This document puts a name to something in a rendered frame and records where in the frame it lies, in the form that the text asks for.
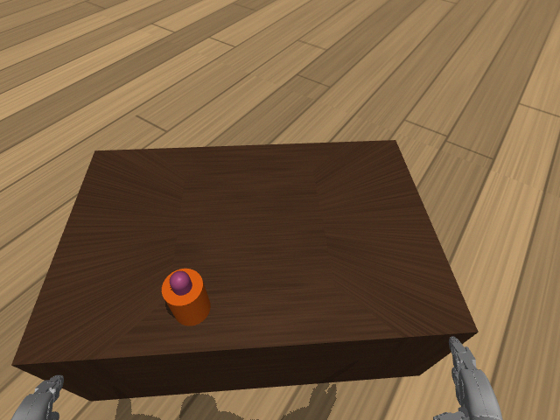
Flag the right robot hand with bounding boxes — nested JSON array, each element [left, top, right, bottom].
[[433, 336, 503, 420]]

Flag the left robot hand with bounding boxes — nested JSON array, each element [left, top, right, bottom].
[[11, 374, 64, 420]]

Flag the bottle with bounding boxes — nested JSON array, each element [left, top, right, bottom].
[[162, 269, 211, 326]]

